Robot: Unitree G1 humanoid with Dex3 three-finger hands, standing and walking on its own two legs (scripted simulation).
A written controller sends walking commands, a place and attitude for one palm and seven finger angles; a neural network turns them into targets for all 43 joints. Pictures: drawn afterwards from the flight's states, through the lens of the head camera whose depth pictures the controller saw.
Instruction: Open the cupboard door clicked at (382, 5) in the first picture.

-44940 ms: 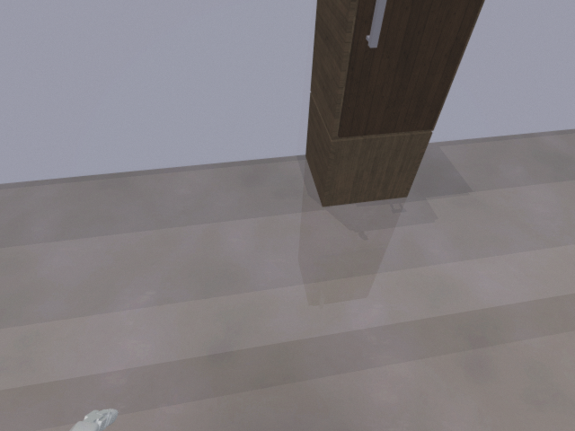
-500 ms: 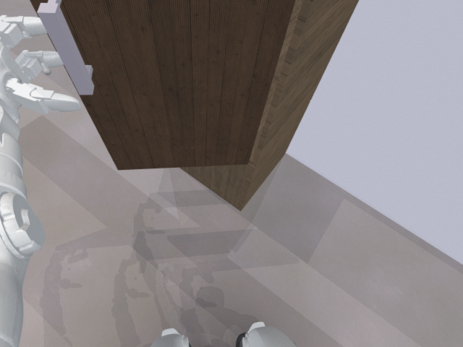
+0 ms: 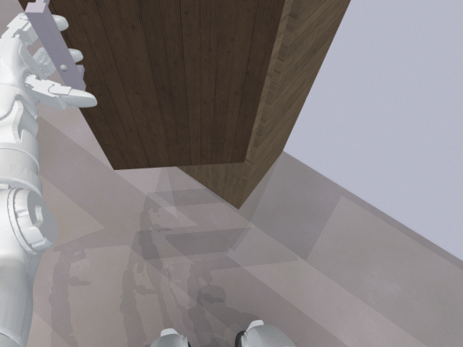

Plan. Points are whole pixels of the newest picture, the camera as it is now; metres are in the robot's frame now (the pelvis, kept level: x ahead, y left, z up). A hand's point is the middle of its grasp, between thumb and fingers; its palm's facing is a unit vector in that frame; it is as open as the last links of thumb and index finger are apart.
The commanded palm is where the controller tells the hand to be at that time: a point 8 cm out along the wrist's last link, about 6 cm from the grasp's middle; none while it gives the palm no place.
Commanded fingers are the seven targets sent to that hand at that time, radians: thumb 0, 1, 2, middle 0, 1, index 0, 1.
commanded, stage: slide the fingers in behind the handle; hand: left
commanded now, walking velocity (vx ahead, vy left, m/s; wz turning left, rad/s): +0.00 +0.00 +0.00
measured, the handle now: (62, 46) +0.59 +0.21 +0.14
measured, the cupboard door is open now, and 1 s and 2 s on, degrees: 42 42 51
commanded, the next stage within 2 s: close the thumb around the handle in 0.66 s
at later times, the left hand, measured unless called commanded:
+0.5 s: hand (73, 71) +0.53 +0.19 +0.13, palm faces -0.01 -1.00 +0.00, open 14.0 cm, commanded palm +0.52 +0.23 +0.13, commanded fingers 0.00 -0.50 0.30 -0.30 -1.20 -0.30 -1.20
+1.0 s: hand (75, 69) +0.54 +0.18 +0.13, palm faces +0.01 -1.00 +0.00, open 12.4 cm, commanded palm +0.52 +0.22 +0.13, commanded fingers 0.00 0.23 0.61 -0.35 -1.28 -0.35 -1.28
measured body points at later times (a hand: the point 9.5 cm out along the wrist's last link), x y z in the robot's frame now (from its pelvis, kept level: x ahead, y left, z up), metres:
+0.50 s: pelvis +0.00 +0.00 +0.00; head +0.11 +0.02 +0.44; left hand +0.53 +0.24 +0.14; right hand -0.02 -0.26 -0.11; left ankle +0.00 +0.10 -0.70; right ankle -0.01 -0.12 -0.70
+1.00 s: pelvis +0.00 +0.00 +0.00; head +0.12 +0.01 +0.44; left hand +0.53 +0.24 +0.14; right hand -0.03 -0.27 -0.11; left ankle +0.00 +0.10 -0.70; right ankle -0.01 -0.12 -0.70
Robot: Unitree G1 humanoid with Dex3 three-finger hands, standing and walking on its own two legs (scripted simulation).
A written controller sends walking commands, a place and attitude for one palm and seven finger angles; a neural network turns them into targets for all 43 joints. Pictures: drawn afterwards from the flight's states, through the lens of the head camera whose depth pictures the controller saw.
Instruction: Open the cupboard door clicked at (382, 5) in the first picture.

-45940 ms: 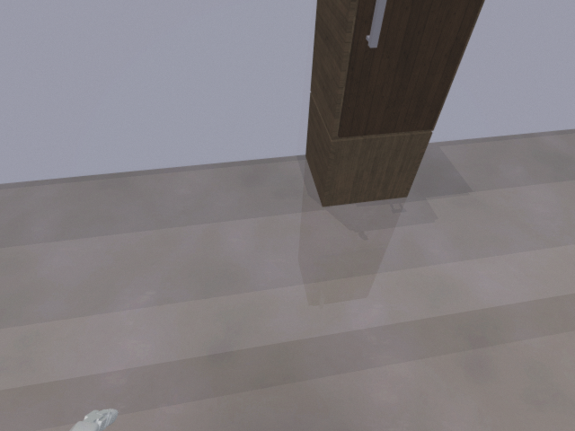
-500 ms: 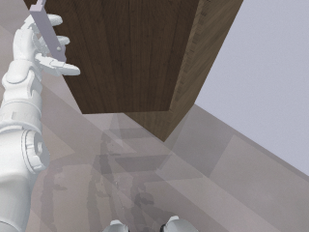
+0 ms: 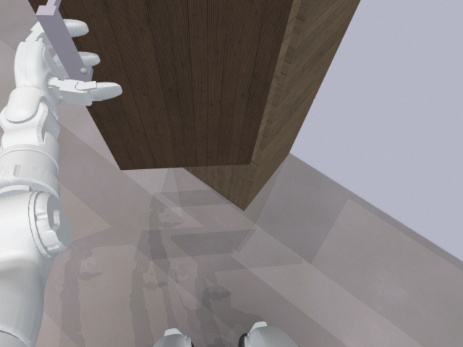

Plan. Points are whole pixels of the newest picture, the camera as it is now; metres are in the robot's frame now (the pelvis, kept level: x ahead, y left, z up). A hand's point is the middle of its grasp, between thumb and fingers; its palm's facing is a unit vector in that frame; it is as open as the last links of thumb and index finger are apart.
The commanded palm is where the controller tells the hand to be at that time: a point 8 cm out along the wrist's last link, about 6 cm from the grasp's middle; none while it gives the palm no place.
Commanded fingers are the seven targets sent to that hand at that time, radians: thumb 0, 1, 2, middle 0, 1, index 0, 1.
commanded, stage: close the thumb around the handle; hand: left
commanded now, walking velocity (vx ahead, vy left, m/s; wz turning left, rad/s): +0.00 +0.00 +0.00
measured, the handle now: (71, 48) +0.59 +0.20 +0.14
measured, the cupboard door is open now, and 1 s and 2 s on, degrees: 42 51 73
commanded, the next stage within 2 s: pull the door open along its arc in 0.46 s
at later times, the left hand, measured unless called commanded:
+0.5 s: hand (83, 70) +0.54 +0.18 +0.13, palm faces -0.01 -1.00 +0.00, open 5.6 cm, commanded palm +0.52 +0.22 +0.13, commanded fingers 0.00 0.90 0.90 -0.40 -1.35 -0.40 -1.35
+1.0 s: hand (84, 98) +0.48 +0.17 +0.13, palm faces -0.04 -1.00 +0.01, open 5.9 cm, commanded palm +0.44 +0.22 +0.13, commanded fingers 0.00 0.90 0.90 -0.40 -1.35 -0.40 -1.35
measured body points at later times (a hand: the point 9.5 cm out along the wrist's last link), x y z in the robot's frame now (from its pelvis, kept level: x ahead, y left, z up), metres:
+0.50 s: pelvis +0.00 +0.00 +0.00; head +0.12 +0.01 +0.44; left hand +0.53 +0.23 +0.14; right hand -0.03 -0.27 -0.11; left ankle +0.00 +0.10 -0.70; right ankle -0.01 -0.12 -0.70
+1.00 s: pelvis +0.02 +0.00 +0.01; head +0.08 +0.00 +0.46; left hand +0.48 +0.23 +0.13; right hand +0.02 -0.26 -0.10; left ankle +0.00 +0.10 -0.70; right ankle -0.01 -0.12 -0.70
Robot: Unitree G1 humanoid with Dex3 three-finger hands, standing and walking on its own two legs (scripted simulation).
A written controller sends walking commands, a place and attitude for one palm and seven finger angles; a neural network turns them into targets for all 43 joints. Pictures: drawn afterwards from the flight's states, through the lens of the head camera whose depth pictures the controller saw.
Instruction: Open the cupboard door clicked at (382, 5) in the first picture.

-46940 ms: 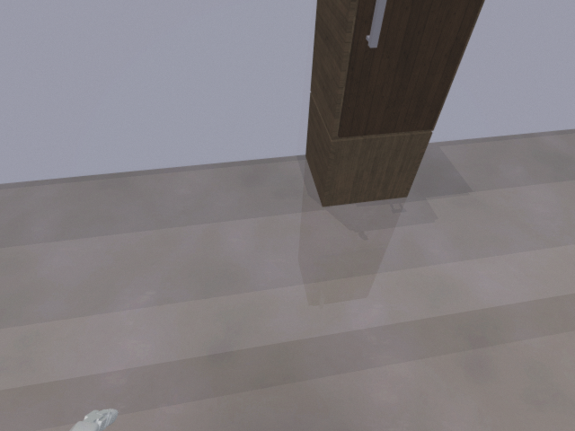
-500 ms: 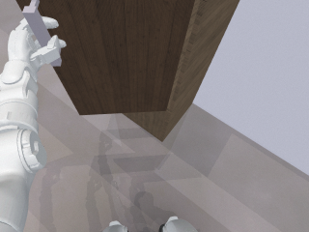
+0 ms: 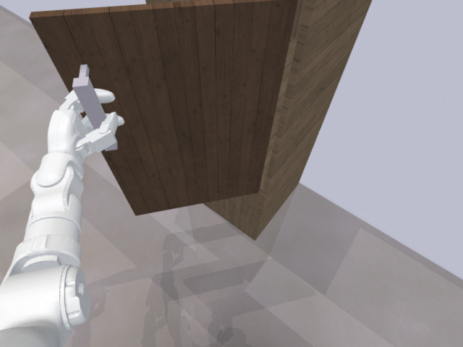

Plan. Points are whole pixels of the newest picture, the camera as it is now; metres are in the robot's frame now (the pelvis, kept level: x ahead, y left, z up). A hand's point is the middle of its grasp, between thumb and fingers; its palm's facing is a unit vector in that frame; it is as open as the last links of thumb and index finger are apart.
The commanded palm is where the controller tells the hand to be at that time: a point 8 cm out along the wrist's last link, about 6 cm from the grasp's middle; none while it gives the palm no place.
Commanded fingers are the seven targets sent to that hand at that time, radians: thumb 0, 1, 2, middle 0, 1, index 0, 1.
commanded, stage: pull the door open along its arc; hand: left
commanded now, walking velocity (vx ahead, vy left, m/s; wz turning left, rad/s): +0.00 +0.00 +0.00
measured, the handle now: (98, 110) +0.51 +0.21 +0.12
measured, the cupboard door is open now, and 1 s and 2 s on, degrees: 51 73 85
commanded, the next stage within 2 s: open thumb and fingers to let go in 1.22 s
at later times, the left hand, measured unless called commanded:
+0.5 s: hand (121, 133) +0.46 +0.16 +0.12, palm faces +0.49 -0.87 +0.02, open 5.7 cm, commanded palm +0.40 +0.19 +0.12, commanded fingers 0.00 0.90 0.90 -0.40 -1.35 -0.40 -1.35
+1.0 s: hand (146, 187) +0.34 +0.11 +0.12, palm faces +0.38 -0.92 +0.05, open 6.1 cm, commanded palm +0.28 +0.14 +0.12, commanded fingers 0.00 0.90 0.90 -0.40 -1.35 -0.40 -1.35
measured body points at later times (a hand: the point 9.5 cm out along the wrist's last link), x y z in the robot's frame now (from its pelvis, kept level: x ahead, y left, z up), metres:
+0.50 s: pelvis -0.04 -0.02 -0.01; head +0.03 -0.02 +0.44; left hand +0.42 +0.21 +0.12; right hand +0.01 -0.26 -0.14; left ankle -0.02 +0.09 -0.71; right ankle -0.02 -0.13 -0.71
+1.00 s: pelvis -0.01 -0.02 +0.01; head -0.01 -0.04 +0.46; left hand +0.32 +0.16 +0.12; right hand +0.13 -0.26 -0.10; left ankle -0.02 +0.09 -0.71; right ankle -0.02 -0.12 -0.71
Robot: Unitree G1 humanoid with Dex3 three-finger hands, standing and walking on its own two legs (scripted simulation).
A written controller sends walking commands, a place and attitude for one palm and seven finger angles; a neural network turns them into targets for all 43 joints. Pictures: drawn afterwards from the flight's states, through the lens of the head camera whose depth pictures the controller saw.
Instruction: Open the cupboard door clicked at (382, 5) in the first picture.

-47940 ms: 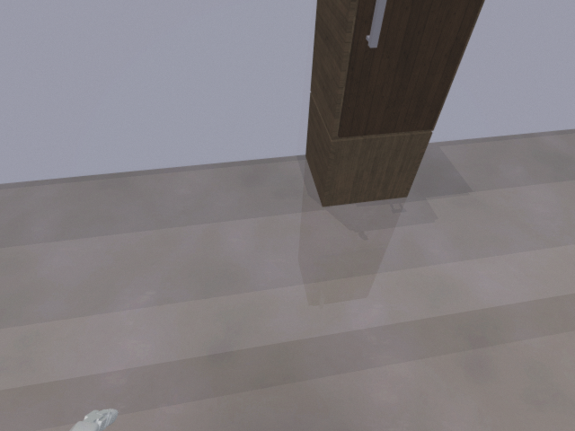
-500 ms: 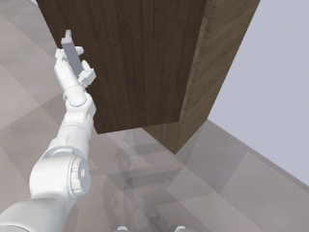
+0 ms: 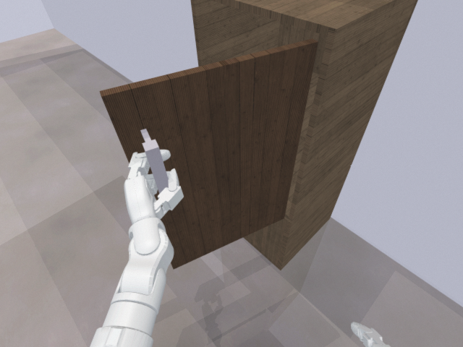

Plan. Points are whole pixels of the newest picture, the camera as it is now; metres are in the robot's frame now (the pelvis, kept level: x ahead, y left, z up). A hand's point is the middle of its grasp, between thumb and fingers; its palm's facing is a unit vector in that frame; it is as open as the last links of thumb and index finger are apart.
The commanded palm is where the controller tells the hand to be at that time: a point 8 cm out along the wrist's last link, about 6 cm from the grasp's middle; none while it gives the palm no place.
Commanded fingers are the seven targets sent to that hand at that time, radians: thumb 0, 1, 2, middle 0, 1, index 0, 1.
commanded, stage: pull the door open along its arc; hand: left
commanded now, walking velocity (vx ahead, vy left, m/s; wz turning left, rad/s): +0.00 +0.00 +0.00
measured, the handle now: (157, 168) +0.40 +0.16 +0.11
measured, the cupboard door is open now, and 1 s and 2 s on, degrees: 73 85 88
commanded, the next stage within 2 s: open thumb and fingers to let go in 0.22 s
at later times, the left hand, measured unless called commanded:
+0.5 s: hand (202, 211) +0.31 +0.06 +0.11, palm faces +0.37 -0.93 -0.02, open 6.4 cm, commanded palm +0.26 +0.10 +0.10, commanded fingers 0.00 0.20 0.60 -0.35 -1.27 -0.35 -1.27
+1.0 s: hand (204, 212) +0.31 +0.06 +0.11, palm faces +0.34 -0.94 +0.00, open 14.1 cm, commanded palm +0.27 +0.10 +0.10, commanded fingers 0.00 -0.50 0.30 -0.19 -0.55 -0.19 -0.55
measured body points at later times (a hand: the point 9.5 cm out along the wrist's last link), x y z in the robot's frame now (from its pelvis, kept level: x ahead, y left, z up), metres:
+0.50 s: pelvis +0.00 -0.02 +0.00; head +0.00 -0.04 +0.45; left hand +0.28 +0.11 +0.11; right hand +0.20 -0.20 -0.10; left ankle -0.01 +0.11 -0.73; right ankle -0.02 -0.10 -0.73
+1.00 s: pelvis -0.02 -0.01 +0.00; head -0.03 -0.02 +0.45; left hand +0.28 +0.11 +0.11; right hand +0.15 -0.22 -0.10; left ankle -0.01 +0.11 -0.73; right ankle -0.02 -0.10 -0.73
